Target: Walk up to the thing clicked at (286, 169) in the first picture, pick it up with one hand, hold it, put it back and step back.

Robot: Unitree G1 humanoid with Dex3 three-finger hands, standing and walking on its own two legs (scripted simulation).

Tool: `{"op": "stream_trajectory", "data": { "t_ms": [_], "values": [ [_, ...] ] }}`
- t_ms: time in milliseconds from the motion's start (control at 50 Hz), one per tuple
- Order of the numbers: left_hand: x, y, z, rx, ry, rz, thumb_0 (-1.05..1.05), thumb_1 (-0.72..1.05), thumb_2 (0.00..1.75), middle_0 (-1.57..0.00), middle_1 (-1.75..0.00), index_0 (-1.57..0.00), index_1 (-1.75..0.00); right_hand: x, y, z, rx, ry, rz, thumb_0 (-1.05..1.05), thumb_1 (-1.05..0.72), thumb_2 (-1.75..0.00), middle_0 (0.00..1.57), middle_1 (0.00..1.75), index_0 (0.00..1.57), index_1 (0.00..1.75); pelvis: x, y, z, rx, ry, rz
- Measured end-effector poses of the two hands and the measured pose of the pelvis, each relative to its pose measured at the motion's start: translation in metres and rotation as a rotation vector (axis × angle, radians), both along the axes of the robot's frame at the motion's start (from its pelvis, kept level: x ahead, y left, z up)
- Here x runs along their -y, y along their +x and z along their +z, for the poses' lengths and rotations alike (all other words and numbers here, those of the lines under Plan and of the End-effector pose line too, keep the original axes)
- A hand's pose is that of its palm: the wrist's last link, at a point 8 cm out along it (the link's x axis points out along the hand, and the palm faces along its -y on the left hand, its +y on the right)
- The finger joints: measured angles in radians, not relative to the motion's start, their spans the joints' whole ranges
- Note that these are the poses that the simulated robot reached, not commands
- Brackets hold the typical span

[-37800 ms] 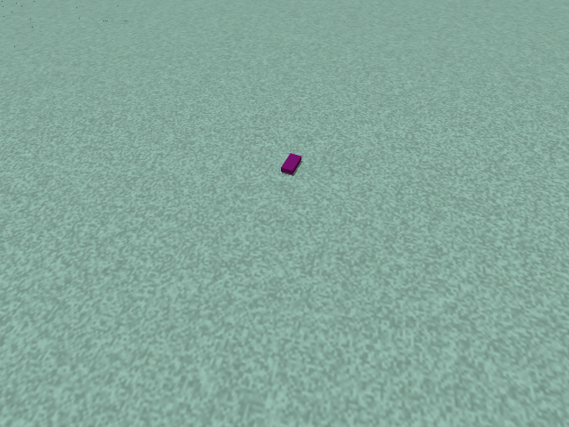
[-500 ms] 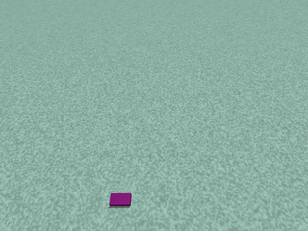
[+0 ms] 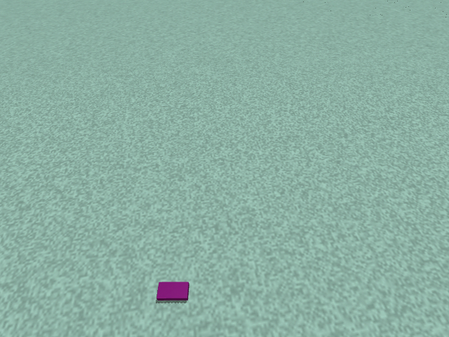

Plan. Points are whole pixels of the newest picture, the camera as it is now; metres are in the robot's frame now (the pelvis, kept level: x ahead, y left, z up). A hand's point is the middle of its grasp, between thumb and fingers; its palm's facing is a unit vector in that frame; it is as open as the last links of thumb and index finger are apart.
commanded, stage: stand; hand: left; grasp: from above
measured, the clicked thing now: (173, 291) +0.44 +0.25 -0.77
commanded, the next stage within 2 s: step back in 0.28 s
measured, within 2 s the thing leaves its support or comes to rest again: neither
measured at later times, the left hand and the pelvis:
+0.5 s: hand out of the picture +0.08 +0.28 -0.17, palm faces +0.01 -0.92 -0.38, open 7.3 cm; pelvis -0.03 +0.02 -0.02, yaw +1 degrees
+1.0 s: hand out of the picture -0.06 +0.27 -0.17, palm faces -0.08 -0.91 -0.40, open 7.3 cm; pelvis -0.13 +0.01 -0.03, yaw -4 degrees
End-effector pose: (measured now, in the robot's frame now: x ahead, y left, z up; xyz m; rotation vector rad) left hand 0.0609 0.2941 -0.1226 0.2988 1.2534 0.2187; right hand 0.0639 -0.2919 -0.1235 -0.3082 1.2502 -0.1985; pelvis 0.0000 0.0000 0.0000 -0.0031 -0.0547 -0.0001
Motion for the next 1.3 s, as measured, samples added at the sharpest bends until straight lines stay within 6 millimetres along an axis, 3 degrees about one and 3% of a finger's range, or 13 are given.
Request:
{"op": "stream_trajectory", "data": {
  "t_ms": [300,440,580,660,800,920,1040,1180,1300],
  "values": [
    [-0.001,0.003,0.001,0.000,0.004,0.001,0.00,0.90,0.90,-0.20,-0.30,-0.21,-0.30,0.001,0.004,-0.001,-0.001,0.005,-0.001,0.01,-0.91,-0.89,0.20,0.30,0.20,0.30,0.000,0.002,-0.001,-0.006,0.000,-0.001],
    [-0.018,0.006,-0.004,0.030,0.035,0.001,0.00,0.90,0.90,-0.21,-0.30,-0.21,-0.30,0.011,0.004,-0.005,0.014,-0.027,-0.007,0.01,-0.91,-0.89,0.20,0.30,0.20,0.30,-0.006,-0.020,-0.012,-0.018,-0.013,0.008],
    [-0.051,0.020,-0.022,0.101,0.052,-0.036,0.00,0.90,0.90,-0.21,-0.30,-0.21,-0.30,0.004,-0.023,-0.008,0.012,-0.090,-0.001,0.00,-0.91,-0.89,0.20,0.30,0.20,0.30,-0.031,-0.041,-0.033,-0.012,-0.010,0.010],
    [-0.056,0.018,-0.022,0.120,0.060,-0.044,0.00,0.90,0.90,-0.20,-0.30,-0.21,-0.30,-0.007,-0.050,-0.003,-0.021,-0.093,0.008,0.00,-0.91,-0.89,0.20,0.30,0.20,0.30,-0.033,-0.057,-0.029,-0.016,-0.016,0.007],
    [-0.048,-0.029,-0.020,0.041,0.050,-0.086,0.00,0.90,0.90,-0.20,-0.30,-0.21,-0.30,-0.013,-0.073,-0.002,0.039,-0.081,-0.009,0.01,-0.90,-0.89,0.20,0.30,0.20,0.30,-0.031,-0.083,-0.024,-0.025,-0.009,-0.050],
    [-0.033,-0.080,-0.021,-0.004,0.066,-0.098,0.00,0.90,0.90,-0.20,-0.30,-0.21,-0.30,0.002,-0.094,-0.020,0.100,-0.047,-0.014,0.01,-0.90,-0.89,0.21,0.30,0.20,0.30,-0.017,-0.115,-0.035,-0.017,0.002,-0.085],
    [-0.018,-0.133,0.000,-0.011,0.072,-0.062,0.00,0.90,0.90,-0.21,-0.30,-0.21,-0.30,0.011,-0.127,-0.020,0.065,-0.023,-0.040,0.01,-0.91,-0.89,0.20,0.30,0.20,0.30,-0.009,-0.141,-0.022,-0.007,0.027,-0.068],
    [-0.024,-0.145,0.013,0.087,0.100,-0.055,0.00,0.90,0.90,-0.21,-0.30,-0.21,-0.30,0.013,-0.168,-0.016,0.000,-0.051,0.007,0.01,-0.91,-0.89,0.20,0.30,0.20,0.30,-0.012,-0.173,-0.018,-0.025,0.021,-0.020],
    [-0.040,-0.158,-0.002,0.173,0.080,-0.051,0.00,0.90,0.90,-0.21,-0.30,-0.21,-0.30,0.000,-0.189,-0.015,0.011,-0.081,0.065,0.01,-0.91,-0.89,0.20,0.30,0.20,0.30,-0.023,-0.210,-0.030,-0.015,0.013,0.031]
  ]
}}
